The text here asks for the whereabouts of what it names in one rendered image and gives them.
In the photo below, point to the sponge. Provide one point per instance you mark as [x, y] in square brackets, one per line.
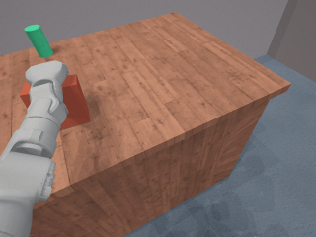
[73, 98]

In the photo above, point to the robot left hand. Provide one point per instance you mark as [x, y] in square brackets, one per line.
[53, 69]

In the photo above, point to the robot left upper arm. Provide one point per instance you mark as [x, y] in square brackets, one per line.
[25, 180]

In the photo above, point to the table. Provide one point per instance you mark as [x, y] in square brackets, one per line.
[171, 109]

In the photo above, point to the left robot forearm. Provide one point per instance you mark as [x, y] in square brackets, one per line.
[42, 122]

